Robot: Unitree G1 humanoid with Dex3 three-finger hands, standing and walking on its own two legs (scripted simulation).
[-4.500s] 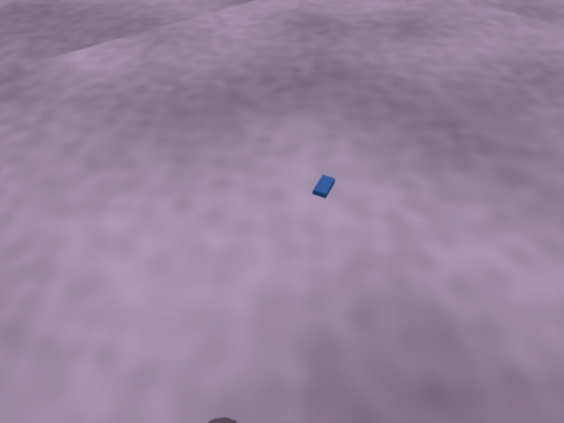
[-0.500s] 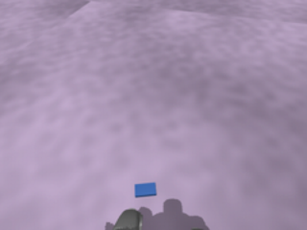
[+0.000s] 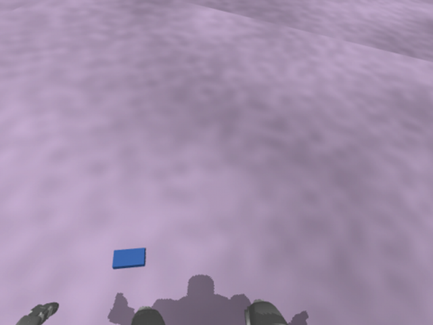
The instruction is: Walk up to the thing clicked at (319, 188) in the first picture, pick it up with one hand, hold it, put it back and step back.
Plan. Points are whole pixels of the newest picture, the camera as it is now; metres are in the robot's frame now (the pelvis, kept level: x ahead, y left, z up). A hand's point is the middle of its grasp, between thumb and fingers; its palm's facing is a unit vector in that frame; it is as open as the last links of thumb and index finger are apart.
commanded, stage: walk up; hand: left
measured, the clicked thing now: (129, 258) +0.46 +0.32 -0.72
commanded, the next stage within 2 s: stand in 1.90 s
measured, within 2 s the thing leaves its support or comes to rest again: neither
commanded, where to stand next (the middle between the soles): +0.09 -0.02 m, yaw +5 degrees
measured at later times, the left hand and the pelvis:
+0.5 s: hand out of the picture -0.01 +0.22 -0.10, palm faces +0.08 -0.84 -0.53, open 7.4 cm; pelvis +0.01 -0.08 +0.02, yaw +5 degrees
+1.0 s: hand out of the picture +0.07 +0.23 -0.13, palm faces +0.09 -0.93 -0.35, open 7.4 cm; pelvis +0.02 -0.03 +0.02, yaw +7 degrees
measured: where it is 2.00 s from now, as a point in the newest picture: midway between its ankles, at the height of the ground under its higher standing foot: outside the picture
